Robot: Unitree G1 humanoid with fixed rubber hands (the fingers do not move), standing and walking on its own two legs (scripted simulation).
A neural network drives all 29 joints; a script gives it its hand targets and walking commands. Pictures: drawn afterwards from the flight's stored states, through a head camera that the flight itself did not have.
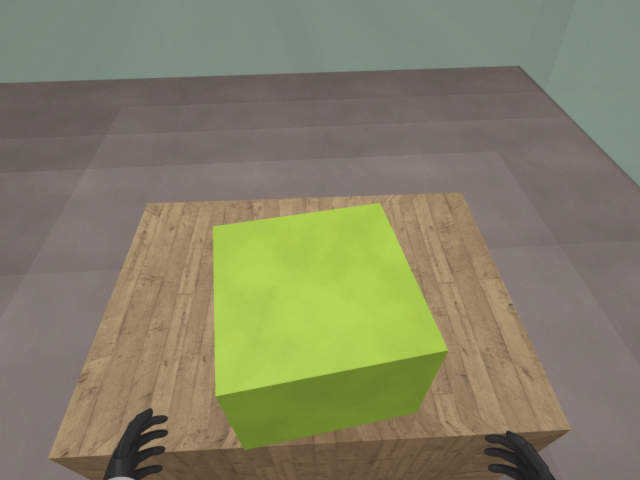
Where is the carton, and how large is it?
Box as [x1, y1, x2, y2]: [213, 203, 447, 449]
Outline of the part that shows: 379,203 213,226 215,396 244,449 416,412 447,349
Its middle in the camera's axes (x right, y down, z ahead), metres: -0.01 +0.13 +0.65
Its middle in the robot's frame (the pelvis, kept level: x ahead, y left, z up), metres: +0.40 +0.04 -0.09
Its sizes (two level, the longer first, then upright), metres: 0.294 0.291 0.227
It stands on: a pedestal, 0.57 m high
